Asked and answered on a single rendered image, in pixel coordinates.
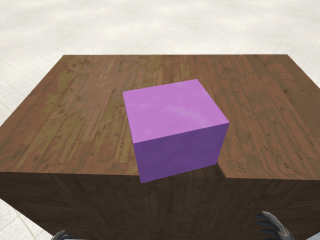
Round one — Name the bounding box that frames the robot right hand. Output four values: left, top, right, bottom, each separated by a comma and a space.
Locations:
255, 211, 295, 240

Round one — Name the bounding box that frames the pedestal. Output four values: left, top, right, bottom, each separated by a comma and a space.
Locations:
0, 54, 320, 240

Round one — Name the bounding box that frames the robot left hand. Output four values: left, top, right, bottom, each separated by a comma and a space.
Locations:
51, 229, 73, 240

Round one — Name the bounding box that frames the carton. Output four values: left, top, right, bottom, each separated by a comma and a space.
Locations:
122, 79, 230, 184

